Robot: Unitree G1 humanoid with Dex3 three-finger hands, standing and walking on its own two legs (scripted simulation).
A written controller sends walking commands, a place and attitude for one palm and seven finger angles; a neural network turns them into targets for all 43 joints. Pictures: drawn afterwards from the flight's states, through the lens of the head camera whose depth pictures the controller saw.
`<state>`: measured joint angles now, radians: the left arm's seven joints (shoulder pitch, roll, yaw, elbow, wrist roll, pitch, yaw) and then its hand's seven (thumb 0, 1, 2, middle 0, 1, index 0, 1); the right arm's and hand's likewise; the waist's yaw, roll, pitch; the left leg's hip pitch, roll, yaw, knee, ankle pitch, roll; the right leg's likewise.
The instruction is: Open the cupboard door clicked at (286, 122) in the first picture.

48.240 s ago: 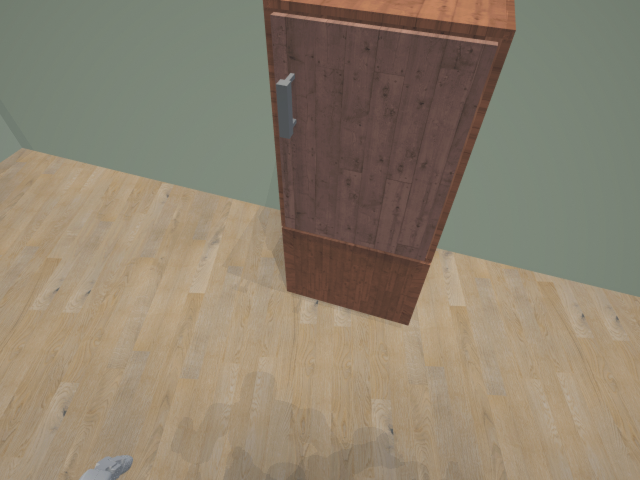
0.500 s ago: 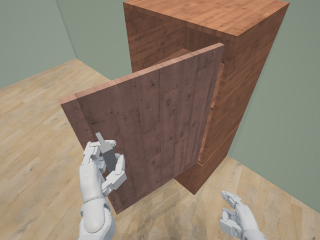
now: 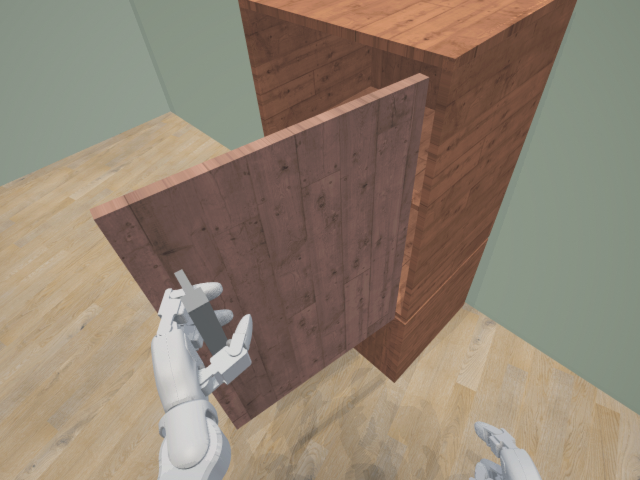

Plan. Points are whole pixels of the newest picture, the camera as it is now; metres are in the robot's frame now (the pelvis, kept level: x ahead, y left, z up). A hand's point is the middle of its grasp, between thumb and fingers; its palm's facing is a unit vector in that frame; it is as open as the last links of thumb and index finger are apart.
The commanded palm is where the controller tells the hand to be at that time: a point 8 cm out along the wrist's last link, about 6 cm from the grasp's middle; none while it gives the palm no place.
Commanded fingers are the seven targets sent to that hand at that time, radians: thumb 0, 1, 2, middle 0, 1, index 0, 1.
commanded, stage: open thumb and fingers to let go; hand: left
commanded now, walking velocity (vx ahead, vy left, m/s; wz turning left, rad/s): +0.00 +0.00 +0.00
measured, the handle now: (202, 316) +0.30 +0.16 +0.08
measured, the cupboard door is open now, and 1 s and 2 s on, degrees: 81 83 82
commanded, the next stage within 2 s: slide the hand sideways off the handle in 0.54 s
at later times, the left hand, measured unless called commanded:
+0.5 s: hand (225, 339) +0.26 +0.12 +0.08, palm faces +0.34 -0.94 +0.02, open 14.6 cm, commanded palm +0.22 +0.17 +0.08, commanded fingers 0.00 -0.50 0.30 -0.15 -0.30 -0.15 -0.30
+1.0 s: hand (212, 380) +0.21 +0.13 +0.08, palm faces -0.10 -0.99 +0.07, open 16.1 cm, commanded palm +0.19 +0.19 +0.08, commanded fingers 0.00 -0.50 0.30 -0.15 -0.30 -0.15 -0.30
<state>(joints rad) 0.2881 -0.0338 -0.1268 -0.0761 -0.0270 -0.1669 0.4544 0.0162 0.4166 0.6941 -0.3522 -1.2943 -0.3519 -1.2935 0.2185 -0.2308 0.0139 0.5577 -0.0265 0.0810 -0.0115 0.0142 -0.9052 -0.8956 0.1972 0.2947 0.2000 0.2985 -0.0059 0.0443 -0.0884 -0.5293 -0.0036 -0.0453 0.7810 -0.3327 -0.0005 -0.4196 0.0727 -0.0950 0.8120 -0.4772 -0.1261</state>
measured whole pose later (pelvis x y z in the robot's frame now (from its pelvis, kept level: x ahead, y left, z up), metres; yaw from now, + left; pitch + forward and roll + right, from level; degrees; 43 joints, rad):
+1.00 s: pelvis -0.01 +0.08 -0.01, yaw -3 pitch +5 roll -1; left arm 0.38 0.04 -0.29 -0.21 -0.03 -0.22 0.14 -0.01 -0.50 0.30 -0.17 -0.33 -0.19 -0.34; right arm 0.25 -0.21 0.05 0.42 0.01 0.01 0.02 0.01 -0.90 -0.90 0.20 0.29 0.20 0.30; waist -0.02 0.04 -0.08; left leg -0.61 -0.04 0.01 0.89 -0.36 0.06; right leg -0.49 0.03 -0.03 0.88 -0.48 -0.03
